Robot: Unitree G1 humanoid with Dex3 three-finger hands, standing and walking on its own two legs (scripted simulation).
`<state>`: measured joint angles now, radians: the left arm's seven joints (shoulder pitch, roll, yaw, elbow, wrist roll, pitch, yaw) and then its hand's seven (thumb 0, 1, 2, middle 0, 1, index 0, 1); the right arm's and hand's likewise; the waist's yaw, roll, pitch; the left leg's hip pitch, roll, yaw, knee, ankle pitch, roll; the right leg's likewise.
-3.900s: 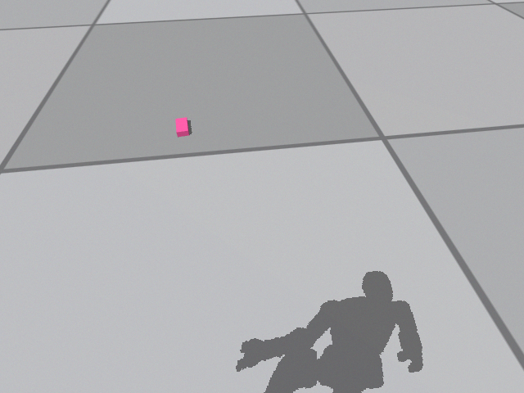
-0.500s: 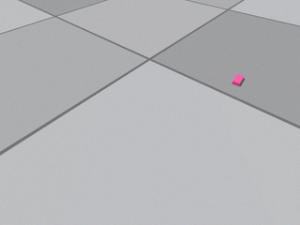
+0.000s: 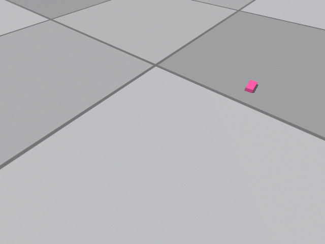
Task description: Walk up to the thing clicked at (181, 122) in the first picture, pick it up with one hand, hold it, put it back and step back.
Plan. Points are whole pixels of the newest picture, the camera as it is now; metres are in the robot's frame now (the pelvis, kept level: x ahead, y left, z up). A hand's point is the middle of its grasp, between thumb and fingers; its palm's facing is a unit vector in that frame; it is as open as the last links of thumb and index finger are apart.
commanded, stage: stand
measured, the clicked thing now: (250, 86) +1.70 -0.86 -0.76
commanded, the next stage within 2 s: walk up in 1.72 s
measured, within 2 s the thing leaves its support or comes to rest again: neither
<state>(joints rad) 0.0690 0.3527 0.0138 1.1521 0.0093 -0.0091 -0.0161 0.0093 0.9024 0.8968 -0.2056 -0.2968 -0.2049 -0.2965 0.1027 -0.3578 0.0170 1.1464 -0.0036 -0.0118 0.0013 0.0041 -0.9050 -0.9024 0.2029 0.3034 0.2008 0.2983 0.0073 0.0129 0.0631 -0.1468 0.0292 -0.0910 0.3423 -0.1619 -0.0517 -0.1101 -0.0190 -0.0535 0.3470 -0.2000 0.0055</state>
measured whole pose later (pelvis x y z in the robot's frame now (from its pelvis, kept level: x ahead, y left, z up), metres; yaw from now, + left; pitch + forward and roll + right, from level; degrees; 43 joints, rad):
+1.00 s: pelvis +0.00 +0.01 +0.00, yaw +0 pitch -2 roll +0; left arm 0.10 0.36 0.01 1.14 0.01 -0.01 -0.01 0.01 0.90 0.90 -0.21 -0.30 -0.20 -0.30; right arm 0.11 -0.35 0.02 1.13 0.00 -0.01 0.01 0.00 -0.90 -0.90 0.20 0.30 0.20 0.30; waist 0.01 0.01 0.06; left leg -0.14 0.02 -0.08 0.34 -0.17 -0.04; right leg -0.11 -0.03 -0.05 0.34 -0.20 0.01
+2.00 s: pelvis -0.01 +0.03 -0.01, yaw -9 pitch -2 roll +0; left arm 0.16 0.41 0.05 0.97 0.02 0.03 0.00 0.01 0.90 0.90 -0.21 -0.30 -0.20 -0.30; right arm 0.10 -0.37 -0.07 0.96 -0.02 0.00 0.02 0.00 -0.90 -0.90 0.20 0.30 0.20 0.30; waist 0.01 -0.02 0.12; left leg -0.23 0.05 0.06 0.54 -0.28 0.01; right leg -0.36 0.01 0.06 0.86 -0.47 -0.01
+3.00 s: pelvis -0.02 +0.02 -0.02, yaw -26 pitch -3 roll +1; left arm 0.18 0.36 0.01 0.96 0.01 -0.02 -0.01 0.01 0.90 0.90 -0.21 -0.30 -0.21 -0.30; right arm 0.18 -0.39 -0.03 0.97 -0.01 0.00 0.01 0.01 -0.91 -0.90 0.20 0.30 0.20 0.30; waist 0.00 0.02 0.10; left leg -0.23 0.03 0.00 0.57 -0.29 -0.03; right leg -0.25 0.01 0.07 0.62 -0.31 0.00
